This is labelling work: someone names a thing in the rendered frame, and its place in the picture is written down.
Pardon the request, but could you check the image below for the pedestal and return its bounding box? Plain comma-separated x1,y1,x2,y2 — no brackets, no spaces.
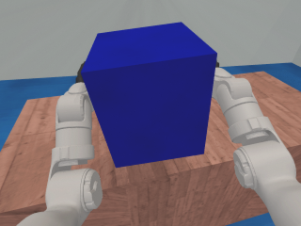
0,71,301,226

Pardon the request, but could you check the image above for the right robot forearm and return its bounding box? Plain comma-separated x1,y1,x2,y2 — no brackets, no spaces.
212,67,296,177

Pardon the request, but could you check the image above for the carton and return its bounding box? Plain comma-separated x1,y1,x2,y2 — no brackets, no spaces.
81,22,217,168

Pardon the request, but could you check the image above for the left robot forearm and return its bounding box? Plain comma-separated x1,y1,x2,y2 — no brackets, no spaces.
45,82,95,207

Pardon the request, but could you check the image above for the robot left upper arm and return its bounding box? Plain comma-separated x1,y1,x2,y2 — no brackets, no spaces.
16,168,103,226

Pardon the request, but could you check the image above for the left robot hand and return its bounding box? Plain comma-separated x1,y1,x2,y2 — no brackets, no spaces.
75,62,85,84

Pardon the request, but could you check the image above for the robot right upper arm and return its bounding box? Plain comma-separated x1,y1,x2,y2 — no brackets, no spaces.
233,139,301,226

